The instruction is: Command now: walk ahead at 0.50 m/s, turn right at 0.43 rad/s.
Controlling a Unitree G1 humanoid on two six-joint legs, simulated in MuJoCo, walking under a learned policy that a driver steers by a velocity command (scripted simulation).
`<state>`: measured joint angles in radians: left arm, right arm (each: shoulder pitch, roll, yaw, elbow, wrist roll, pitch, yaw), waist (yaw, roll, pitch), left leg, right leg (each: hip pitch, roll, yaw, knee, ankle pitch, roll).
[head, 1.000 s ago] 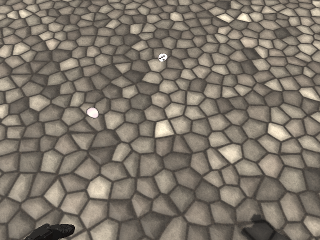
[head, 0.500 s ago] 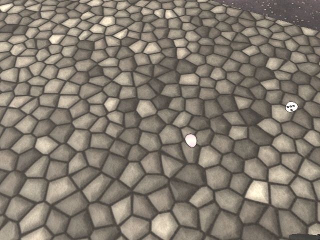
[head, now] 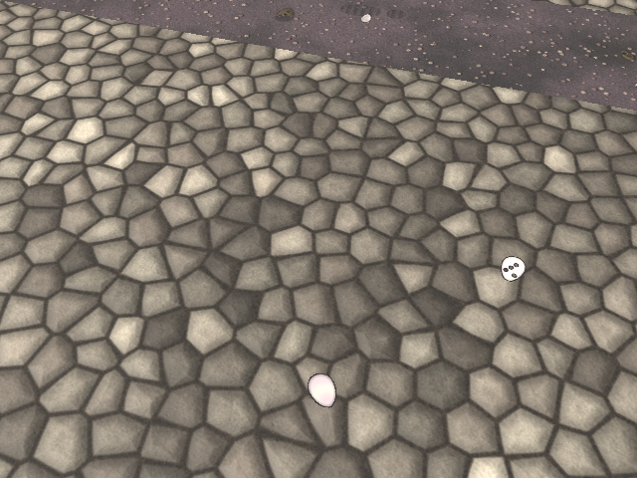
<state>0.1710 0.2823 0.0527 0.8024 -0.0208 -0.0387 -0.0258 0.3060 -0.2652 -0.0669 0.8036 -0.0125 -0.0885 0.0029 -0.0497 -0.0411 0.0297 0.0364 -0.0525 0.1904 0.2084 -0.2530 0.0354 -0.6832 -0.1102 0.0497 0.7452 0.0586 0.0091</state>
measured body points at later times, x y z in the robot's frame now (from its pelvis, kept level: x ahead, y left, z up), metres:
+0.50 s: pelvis +0.28 -0.06 +0.01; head +0.31 -0.09 +0.45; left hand +0.42 +0.20 -0.10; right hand +0.42 -0.36 -0.08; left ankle +0.51 +0.07 -0.69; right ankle +0.22 -0.13 -0.74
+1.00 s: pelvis +0.57 -0.09 +0.01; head +0.61 -0.09 +0.45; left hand +0.84 +0.10 -0.08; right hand +0.53 -0.37 -0.11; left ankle +0.55 +0.01 -0.74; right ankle +0.71 -0.29 -0.69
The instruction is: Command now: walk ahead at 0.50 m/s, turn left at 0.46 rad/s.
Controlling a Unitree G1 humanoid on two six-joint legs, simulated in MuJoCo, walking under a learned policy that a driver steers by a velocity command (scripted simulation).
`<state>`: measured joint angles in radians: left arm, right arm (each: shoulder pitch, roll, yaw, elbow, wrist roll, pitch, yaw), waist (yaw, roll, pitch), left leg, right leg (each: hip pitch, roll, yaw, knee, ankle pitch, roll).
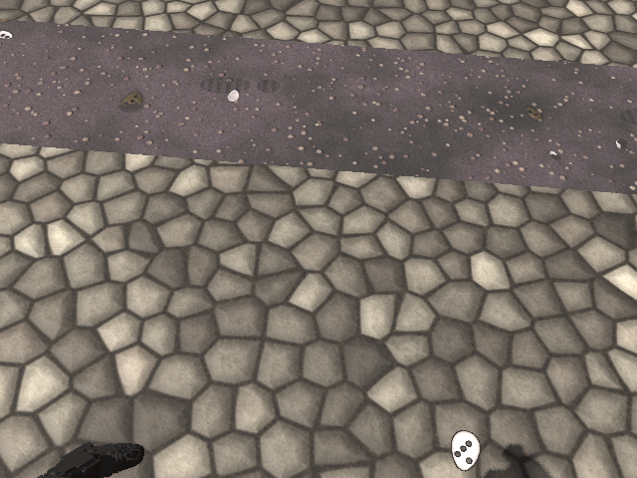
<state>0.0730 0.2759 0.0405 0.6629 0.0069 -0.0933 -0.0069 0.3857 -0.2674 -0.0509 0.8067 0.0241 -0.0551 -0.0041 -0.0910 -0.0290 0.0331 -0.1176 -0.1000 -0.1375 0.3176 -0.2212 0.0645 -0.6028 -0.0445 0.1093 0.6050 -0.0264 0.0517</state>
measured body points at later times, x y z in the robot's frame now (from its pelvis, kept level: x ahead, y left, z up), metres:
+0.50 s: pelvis +0.27 -0.01 -0.01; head +0.30 +0.00 +0.44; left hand +0.20 +0.27 -0.13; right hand +0.54 -0.19 -0.09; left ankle +0.38 +0.18 -0.70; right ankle +0.21 -0.14 -0.75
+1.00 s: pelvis +0.49 +0.10 +0.00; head +0.52 +0.11 +0.44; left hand +0.59 +0.39 -0.11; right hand +0.62 -0.16 -0.13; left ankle +0.42 +0.19 -0.75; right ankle +0.66 +0.00 -0.72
